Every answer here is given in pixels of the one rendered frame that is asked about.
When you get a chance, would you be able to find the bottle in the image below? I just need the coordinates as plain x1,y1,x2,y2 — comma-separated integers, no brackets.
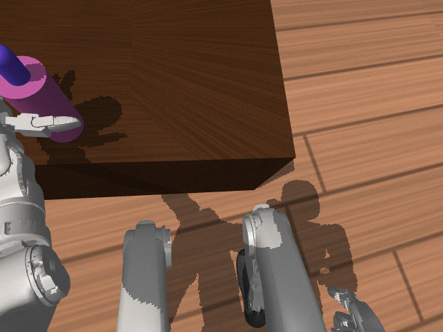
0,44,84,142

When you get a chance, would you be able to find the left robot hand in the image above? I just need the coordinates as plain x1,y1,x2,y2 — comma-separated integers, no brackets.
0,96,81,138

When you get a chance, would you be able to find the right robot foot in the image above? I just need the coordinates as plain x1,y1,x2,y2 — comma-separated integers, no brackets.
236,249,266,328

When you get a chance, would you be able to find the right robot hand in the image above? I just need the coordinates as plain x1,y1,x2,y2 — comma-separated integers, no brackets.
327,286,386,332

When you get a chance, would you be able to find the left robot arm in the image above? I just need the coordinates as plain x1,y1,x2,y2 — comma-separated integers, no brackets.
0,133,71,332

